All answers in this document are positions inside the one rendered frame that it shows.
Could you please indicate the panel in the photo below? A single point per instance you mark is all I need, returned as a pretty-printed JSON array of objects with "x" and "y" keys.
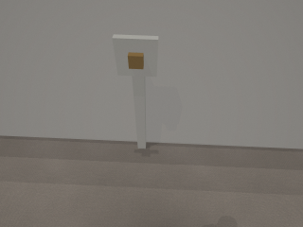
[{"x": 148, "y": 45}]

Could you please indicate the button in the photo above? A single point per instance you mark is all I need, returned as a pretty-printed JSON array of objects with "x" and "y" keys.
[{"x": 136, "y": 60}]

